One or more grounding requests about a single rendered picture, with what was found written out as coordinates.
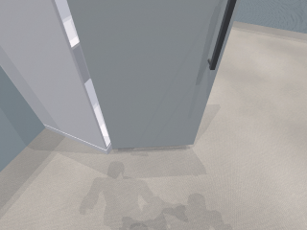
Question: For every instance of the handle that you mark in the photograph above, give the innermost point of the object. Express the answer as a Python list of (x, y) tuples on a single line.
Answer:
[(222, 32)]

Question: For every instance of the fridge door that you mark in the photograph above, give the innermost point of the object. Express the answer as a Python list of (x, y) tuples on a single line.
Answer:
[(148, 62)]

